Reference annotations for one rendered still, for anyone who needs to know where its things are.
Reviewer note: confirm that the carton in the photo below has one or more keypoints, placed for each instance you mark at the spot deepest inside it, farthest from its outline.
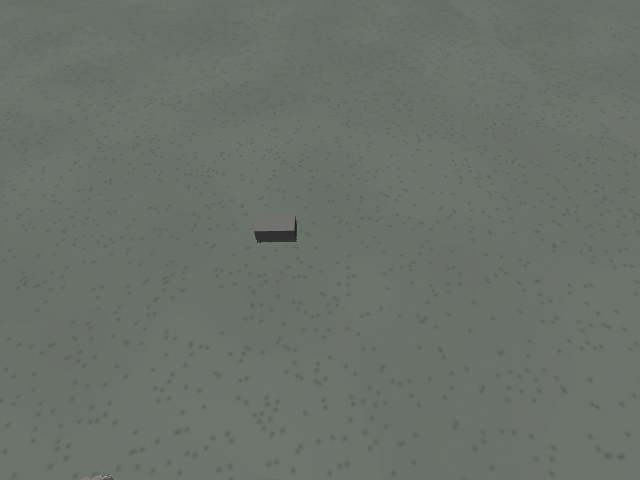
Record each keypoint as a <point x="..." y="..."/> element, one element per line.
<point x="275" y="227"/>

